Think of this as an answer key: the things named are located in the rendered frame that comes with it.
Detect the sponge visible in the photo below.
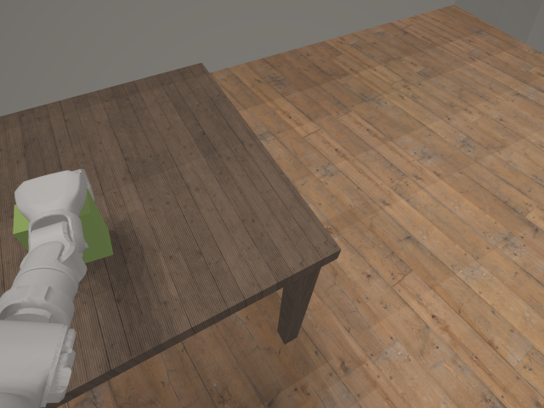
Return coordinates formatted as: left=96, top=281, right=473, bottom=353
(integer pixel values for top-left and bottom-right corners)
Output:
left=13, top=188, right=113, bottom=264

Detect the robot left upper arm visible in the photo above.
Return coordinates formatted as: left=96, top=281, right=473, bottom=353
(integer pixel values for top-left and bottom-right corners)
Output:
left=0, top=320, right=77, bottom=408

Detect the table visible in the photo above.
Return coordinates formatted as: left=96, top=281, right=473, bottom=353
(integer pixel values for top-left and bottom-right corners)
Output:
left=0, top=63, right=342, bottom=408

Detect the robot left forearm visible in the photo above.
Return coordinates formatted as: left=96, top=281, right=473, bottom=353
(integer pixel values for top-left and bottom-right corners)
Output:
left=0, top=210, right=87, bottom=328

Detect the left robot hand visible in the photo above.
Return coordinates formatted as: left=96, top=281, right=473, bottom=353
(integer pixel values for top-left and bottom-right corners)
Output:
left=14, top=169, right=95, bottom=251

